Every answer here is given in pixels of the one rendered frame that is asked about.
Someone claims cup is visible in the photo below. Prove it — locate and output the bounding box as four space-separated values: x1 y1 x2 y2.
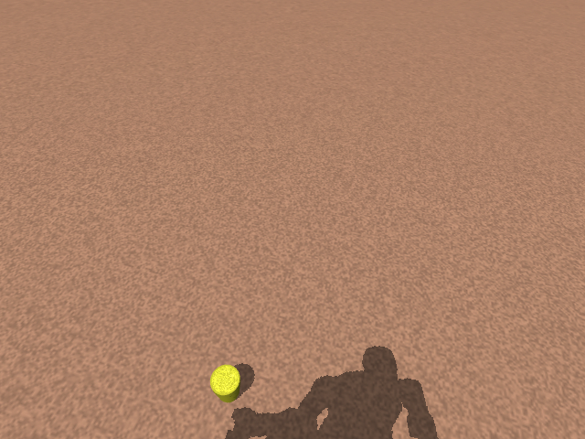
210 365 240 402

